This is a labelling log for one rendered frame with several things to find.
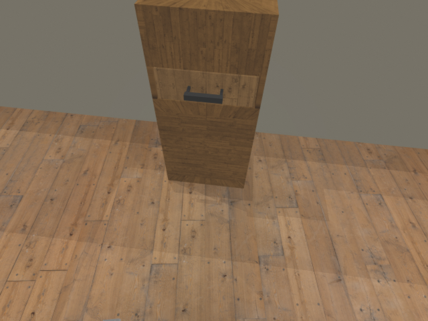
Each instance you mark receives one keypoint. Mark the cabinet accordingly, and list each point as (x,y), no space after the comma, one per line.
(207,143)

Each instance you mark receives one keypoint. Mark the handle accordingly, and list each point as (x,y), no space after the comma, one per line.
(200,97)

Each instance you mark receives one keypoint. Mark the drawer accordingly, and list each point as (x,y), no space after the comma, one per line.
(238,90)

